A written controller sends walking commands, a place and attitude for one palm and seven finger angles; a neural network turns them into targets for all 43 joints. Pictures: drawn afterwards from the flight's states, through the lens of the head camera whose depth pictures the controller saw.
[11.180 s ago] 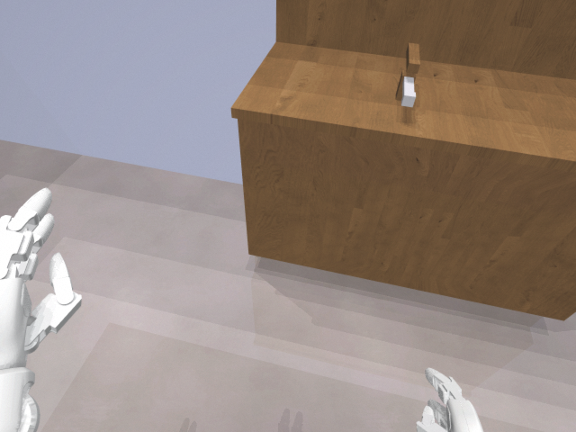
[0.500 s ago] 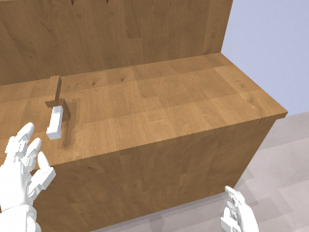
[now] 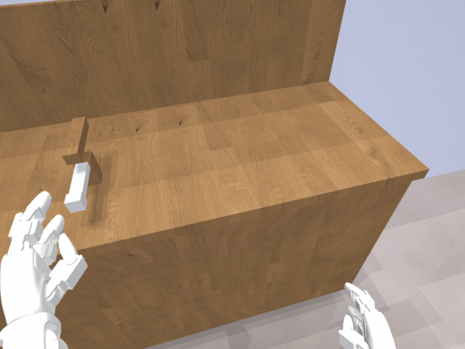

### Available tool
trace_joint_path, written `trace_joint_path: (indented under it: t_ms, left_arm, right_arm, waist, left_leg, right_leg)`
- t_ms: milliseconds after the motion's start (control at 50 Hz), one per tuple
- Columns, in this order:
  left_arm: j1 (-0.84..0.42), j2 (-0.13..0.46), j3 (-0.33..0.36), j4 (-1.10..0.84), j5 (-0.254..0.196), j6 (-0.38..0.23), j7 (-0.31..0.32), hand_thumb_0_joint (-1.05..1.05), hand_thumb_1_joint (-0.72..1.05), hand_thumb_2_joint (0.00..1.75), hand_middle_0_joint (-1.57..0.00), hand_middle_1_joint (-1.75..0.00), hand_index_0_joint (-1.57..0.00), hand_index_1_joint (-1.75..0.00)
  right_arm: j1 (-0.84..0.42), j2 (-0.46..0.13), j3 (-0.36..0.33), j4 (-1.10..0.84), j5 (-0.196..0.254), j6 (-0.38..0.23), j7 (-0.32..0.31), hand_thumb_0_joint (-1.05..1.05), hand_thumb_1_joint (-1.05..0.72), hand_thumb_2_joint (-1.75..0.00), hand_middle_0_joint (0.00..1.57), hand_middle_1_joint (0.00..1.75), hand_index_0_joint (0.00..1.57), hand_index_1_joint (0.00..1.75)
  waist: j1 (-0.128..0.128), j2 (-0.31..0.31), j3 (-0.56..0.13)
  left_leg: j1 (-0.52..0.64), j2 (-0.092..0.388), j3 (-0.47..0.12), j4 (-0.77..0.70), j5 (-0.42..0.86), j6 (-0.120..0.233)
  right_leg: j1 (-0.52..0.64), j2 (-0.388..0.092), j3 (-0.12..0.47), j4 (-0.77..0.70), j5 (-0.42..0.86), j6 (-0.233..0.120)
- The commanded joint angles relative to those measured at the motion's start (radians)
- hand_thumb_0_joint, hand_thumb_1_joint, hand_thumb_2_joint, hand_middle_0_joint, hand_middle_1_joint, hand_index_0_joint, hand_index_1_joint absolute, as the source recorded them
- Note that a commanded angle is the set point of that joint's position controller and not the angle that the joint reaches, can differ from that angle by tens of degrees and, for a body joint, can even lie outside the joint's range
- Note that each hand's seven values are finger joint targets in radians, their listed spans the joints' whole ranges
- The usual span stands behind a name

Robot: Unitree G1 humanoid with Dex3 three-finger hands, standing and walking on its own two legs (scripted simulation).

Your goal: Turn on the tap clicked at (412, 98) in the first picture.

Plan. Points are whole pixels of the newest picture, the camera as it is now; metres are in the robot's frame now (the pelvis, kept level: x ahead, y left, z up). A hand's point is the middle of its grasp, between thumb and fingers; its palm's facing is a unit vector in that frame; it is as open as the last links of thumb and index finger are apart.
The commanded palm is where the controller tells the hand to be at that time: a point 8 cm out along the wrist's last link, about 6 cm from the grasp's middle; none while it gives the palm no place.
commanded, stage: turn the palm inward beside the body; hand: left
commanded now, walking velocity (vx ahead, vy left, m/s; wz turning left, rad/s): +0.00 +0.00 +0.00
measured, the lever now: (76, 202) +0.33 +0.35 +0.08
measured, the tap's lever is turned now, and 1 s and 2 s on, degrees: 0 0 0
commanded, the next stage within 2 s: reach beside the lever's end, fingers flat in 0.32 s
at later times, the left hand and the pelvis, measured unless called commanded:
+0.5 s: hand (97, 259) +0.19 +0.21 +0.14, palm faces +0.53 -0.84 -0.12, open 7.5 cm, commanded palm +0.14 +0.26 +0.14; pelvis +0.01 -0.02 +0.00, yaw +0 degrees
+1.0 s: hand (79, 245) +0.22 +0.26 +0.12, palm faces +0.56 -0.82 -0.12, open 7.5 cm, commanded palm +0.17 +0.30 +0.12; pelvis +0.00 -0.01 +0.00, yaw +0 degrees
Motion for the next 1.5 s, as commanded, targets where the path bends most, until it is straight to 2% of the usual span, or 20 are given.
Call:
trace_joint_path:
  t_ms: [0,60,220,320,380,500,580,600,680,760,820,940,1000,1120,1140,1180,1260,1340,1400,1480]
  left_arm:
    - [-0.047,0.133,0.089,-0.206,0.002,-0.043,-0.003,0.00,0.90,0.90,-0.20,-0.30,-0.20,-0.30]
    - [-0.071,0.121,0.075,-0.208,-0.002,-0.040,-0.009,0.00,0.90,0.90,-0.20,-0.30,-0.20,-0.30]
    - [-0.077,0.126,0.074,-0.235,0.013,-0.085,0.005,0.00,0.90,0.90,-0.20,-0.30,-0.20,-0.30]
    - [-0.053,0.114,0.072,-0.194,-0.001,-0.069,-0.012,0.00,0.90,0.90,-0.20,-0.30,-0.20,-0.30]
    - [-0.066,0.122,0.078,-0.199,-0.008,-0.059,-0.018,0.00,0.90,0.90,-0.20,-0.30,-0.20,-0.30]
    - [-0.097,0.179,0.159,-0.156,-0.004,-0.075,-0.005,0.00,0.90,0.90,-0.20,-0.30,-0.20,-0.30]
    - [-0.124,0.167,0.160,-0.118,-0.019,-0.112,-0.024,0.00,0.90,0.90,-0.20,-0.30,-0.20,-0.30]
    - [-0.123,0.179,0.171,-0.111,-0.017,-0.117,-0.030,0.00,0.90,0.90,-0.20,-0.30,-0.20,-0.30]
    - [-0.198,0.184,0.169,-0.048,-0.033,-0.132,-0.052,0.00,0.90,0.90,-0.20,-0.30,-0.20,-0.30]
    - [-0.238,0.205,0.192,0.004,-0.038,-0.130,-0.063,0.00,0.90,0.90,-0.20,-0.30,-0.20,-0.30]
    - [-0.270,0.208,0.195,0.016,-0.030,-0.136,-0.057,0.00,0.90,0.90,-0.20,-0.30,-0.20,-0.30]
    - [-0.270,0.230,0.236,0.089,-0.034,-0.149,-0.051,0.00,0.90,0.90,-0.19,-0.28,-0.19,-0.28]
    - [-0.277,0.246,0.260,0.092,-0.034,-0.161,-0.051,0.00,0.90,0.90,-0.19,-0.28,-0.19,-0.28]
    - [-0.313,0.234,0.252,0.134,-0.033,-0.186,-0.067,0.00,0.90,0.90,-0.19,-0.26,-0.19,-0.26]
    - [-0.341,0.247,0.259,0.153,-0.036,-0.191,-0.068,0.00,0.90,0.90,-0.19,-0.26,-0.19,-0.26]
    - [-0.415,0.244,0.242,0.167,-0.034,-0.204,-0.076,0.00,0.90,0.90,-0.18,-0.25,-0.18,-0.25]
    - [-0.485,0.243,0.222,0.196,-0.021,-0.223,-0.083,0.00,0.90,0.90,-0.18,-0.24,-0.18,-0.24]
    - [-0.503,0.267,0.246,0.262,-0.015,-0.218,-0.081,0.00,0.90,0.90,-0.18,-0.23,-0.18,-0.23]
    - [-0.473,0.312,0.310,0.317,-0.018,-0.207,-0.080,0.00,0.90,0.90,-0.18,-0.22,-0.18,-0.22]
    - [-0.523,0.318,0.323,0.353,-0.022,-0.200,-0.082,0.00,0.90,0.90,-0.17,-0.21,-0.17,-0.21]
  right_arm:
    - [-0.152,-0.099,-0.039,-0.175,0.009,-0.058,-0.007,0.00,-0.90,-0.90,0.20,0.30,0.20,0.30]
    - [-0.148,-0.097,-0.039,-0.178,0.010,-0.055,-0.007,0.00,-0.90,-0.90,0.20,0.30,0.20,0.30]
    - [-0.139,-0.091,-0.041,-0.178,0.008,-0.063,0.000,0.00,-0.90,-0.90,0.20,0.30,0.20,0.30]
    - [-0.140,-0.094,-0.042,-0.181,0.012,-0.061,-0.005,0.00,-0.90,-0.90,0.20,0.30,0.20,0.30]
    - [-0.143,-0.097,-0.043,-0.179,0.013,-0.061,-0.007,0.00,-0.90,-0.90,0.20,0.30,0.20,0.30]
    - [-0.136,-0.095,-0.047,-0.167,0.012,-0.054,-0.010,0.00,-0.90,-0.90,0.20,0.30,0.20,0.30]
    - [-0.127,-0.095,-0.050,-0.155,0.012,-0.060,-0.008,0.00,-0.90,-0.90,0.20,0.30,0.20,0.30]
    - [-0.131,-0.095,-0.049,-0.153,0.016,-0.063,-0.009,0.00,-0.90,-0.90,0.20,0.30,0.20,0.30]
    - [-0.130,-0.104,-0.051,-0.141,0.017,-0.074,-0.016,0.00,-0.90,-0.90,0.20,0.30,0.20,0.30]
    - [-0.136,-0.104,-0.051,-0.134,0.021,-0.077,-0.023,0.00,-0.90,-0.90,0.20,0.30,0.20,0.30]
    - [-0.144,-0.102,-0.051,-0.131,0.022,-0.081,-0.023,0.00,-0.90,-0.90,0.20,0.30,0.20,0.30]
    - [-0.131,-0.108,-0.057,-0.128,0.018,-0.074,-0.016,0.00,-0.90,-0.90,0.20,0.30,0.20,0.30]
    - [-0.134,-0.109,-0.060,-0.129,0.019,-0.072,-0.013,0.00,-0.90,-0.90,0.20,0.30,0.20,0.30]
    - [-0.123,-0.113,-0.064,-0.121,0.019,-0.067,-0.010,0.00,-0.90,-0.90,0.20,0.30,0.20,0.30]
    - [-0.121,-0.117,-0.063,-0.118,0.020,-0.066,-0.012,0.00,-0.90,-0.90,0.20,0.30,0.20,0.30]
    - [-0.126,-0.120,-0.061,-0.111,0.020,-0.070,-0.015,0.00,-0.90,-0.90,0.20,0.30,0.20,0.30]
    - [-0.125,-0.122,-0.060,-0.103,0.021,-0.077,-0.017,0.00,-0.90,-0.90,0.20,0.30,0.20,0.30]
    - [-0.116,-0.129,-0.062,-0.098,0.019,-0.072,-0.020,0.00,-0.90,-0.90,0.20,0.30,0.20,0.30]
    - [-0.112,-0.132,-0.067,-0.098,0.017,-0.059,-0.018,0.00,-0.90,-0.90,0.20,0.30,0.20,0.30]
    - [-0.102,-0.129,-0.069,-0.104,0.015,-0.037,-0.013,0.00,-0.90,-0.90,0.20,0.30,0.20,0.30]
  waist:
    - [0.012,-0.044,-0.058]
    - [0.007,-0.064,-0.042]
    - [0.005,-0.018,-0.072]
    - [0.005,-0.086,-0.056]
    - [0.007,-0.082,-0.052]
    - [0.012,-0.076,-0.060]
    - [0.000,-0.062,-0.075]
    - [0.007,-0.025,-0.076]
    - [-0.012,-0.077,-0.045]
    - [-0.007,-0.070,-0.049]
    - [-0.006,-0.017,-0.073]
    - [-0.001,-0.068,-0.089]
    - [0.005,-0.028,-0.109]
    - [-0.012,-0.006,-0.102]
    - [-0.020,-0.041,-0.083]
    - [-0.031,-0.027,-0.072]
    - [-0.035,0.026,-0.102]
    - [-0.037,-0.019,-0.132]
    - [-0.010,-0.016,-0.160]
    - [-0.016,-0.014,-0.170]
  left_leg:
    - [0.031,-0.009,0.024,-0.097,0.152,0.040]
    - [0.031,-0.008,0.025,-0.097,0.142,0.041]
    - [0.044,-0.013,0.034,-0.079,0.159,0.041]
    - [0.030,-0.013,0.036,-0.079,0.150,0.046]
    - [0.032,-0.012,0.034,-0.082,0.150,0.046]
    - [0.027,-0.015,0.038,-0.081,0.164,0.044]
    - [0.025,-0.015,0.039,-0.072,0.166,0.041]
    - [0.029,-0.016,0.043,-0.074,0.172,0.041]
    - [0.012,-0.014,0.032,-0.079,0.126,0.044]
    - [0.003,-0.018,0.032,-0.092,0.098,0.043]
    - [0.022,-0.019,0.035,-0.097,0.110,0.042]
    - [0.004,-0.017,0.032,-0.099,0.140,0.039]
    - [0.010,-0.017,0.038,-0.098,0.156,0.038]
    - [0.011,-0.012,0.035,-0.096,0.160,0.034]
    - [-0.004,-0.012,0.026,-0.097,0.137,0.036]
    - [-0.006,-0.011,0.019,-0.101,0.104,0.035]
    - [0.010,-0.012,0.012,-0.104,0.090,0.032]
    - [0.006,-0.008,0.006,-0.102,0.108,0.031]
    - [-0.003,-0.008,0.009,-0.102,0.146,0.028]
    - [-0.006,-0.008,0.015,-0.093,0.188,0.025]
  right_leg:
    - [0.015,-0.024,0.039,-0.162,0.205,0.035]
    - [0.012,-0.028,0.046,-0.172,0.202,0.040]
    - [0.013,-0.034,0.058,-0.163,0.233,0.041]
    - [0.019,-0.038,0.065,-0.177,0.248,0.051]
    - [0.025,-0.039,0.069,-0.183,0.253,0.051]
    - [0.029,-0.038,0.075,-0.177,0.277,0.053]
    - [0.029,-0.044,0.083,-0.171,0.308,0.058]
    - [0.029,-0.042,0.082,-0.169,0.306,0.054]
    - [0.004,-0.040,0.088,-0.187,0.237,0.057]
    - [0.005,-0.038,0.092,-0.198,0.177,0.054]
    - [0.007,-0.037,0.087,-0.191,0.181,0.048]
    - [0.023,-0.030,0.072,-0.171,0.230,0.047]
    - [0.028,-0.028,0.071,-0.163,0.245,0.043]
    - [-0.001,-0.020,0.056,-0.148,0.236,0.036]
    - [-0.019,-0.017,0.053,-0.150,0.207,0.037]
    - [-0.041,-0.015,0.052,-0.149,0.159,0.035]
    - [-0.054,-0.012,0.050,-0.138,0.131,0.028]
    - [-0.044,-0.008,0.043,-0.128,0.151,0.028]
    - [-0.015,-0.007,0.043,-0.122,0.190,0.025]
    - [-0.009,-0.005,0.041,-0.112,0.238,0.026]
